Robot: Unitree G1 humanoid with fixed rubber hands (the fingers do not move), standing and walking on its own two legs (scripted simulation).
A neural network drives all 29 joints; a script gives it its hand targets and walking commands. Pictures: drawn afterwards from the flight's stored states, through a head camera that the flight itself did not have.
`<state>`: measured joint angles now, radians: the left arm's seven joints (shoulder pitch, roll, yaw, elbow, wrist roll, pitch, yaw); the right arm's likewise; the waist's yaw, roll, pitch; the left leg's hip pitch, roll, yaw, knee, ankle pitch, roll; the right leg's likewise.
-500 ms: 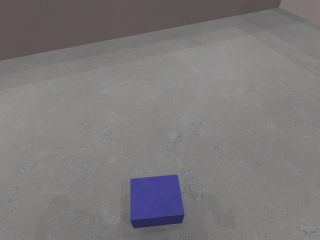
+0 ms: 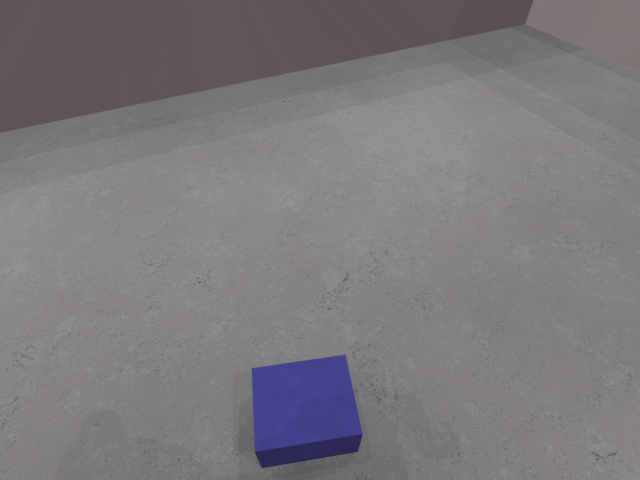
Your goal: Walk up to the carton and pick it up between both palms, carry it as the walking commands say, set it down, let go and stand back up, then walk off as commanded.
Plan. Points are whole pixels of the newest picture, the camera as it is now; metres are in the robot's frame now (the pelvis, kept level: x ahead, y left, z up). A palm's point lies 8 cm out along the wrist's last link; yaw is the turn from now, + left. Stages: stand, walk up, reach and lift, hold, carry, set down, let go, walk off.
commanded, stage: walk up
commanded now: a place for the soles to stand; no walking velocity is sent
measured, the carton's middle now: (304, 409) +0.47 +0.04 -0.69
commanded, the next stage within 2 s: none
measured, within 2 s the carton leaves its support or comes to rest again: neither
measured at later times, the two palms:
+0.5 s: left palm out of the picture +0.08 +0.31 -0.11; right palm out of the picture +0.07 -0.32 -0.12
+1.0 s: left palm out of the picture +0.13 +0.33 -0.10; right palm out of the picture +0.08 -0.28 -0.11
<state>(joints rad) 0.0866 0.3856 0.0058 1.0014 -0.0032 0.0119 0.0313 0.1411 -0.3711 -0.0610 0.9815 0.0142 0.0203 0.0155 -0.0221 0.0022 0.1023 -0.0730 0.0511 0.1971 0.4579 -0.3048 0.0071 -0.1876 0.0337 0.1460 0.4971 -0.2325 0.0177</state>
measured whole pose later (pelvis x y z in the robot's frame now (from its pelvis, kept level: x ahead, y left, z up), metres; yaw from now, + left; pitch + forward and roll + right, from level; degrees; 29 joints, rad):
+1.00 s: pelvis +0.01 +0.03 +0.00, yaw -1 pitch -4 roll -1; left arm 0.11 0.38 0.02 0.97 0.01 0.00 0.05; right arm 0.19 -0.34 -0.06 0.93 0.01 0.02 0.01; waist -0.01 0.00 0.08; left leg -0.07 -0.01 0.07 0.48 -0.34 0.04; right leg -0.17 -0.01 0.06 0.48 -0.24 0.03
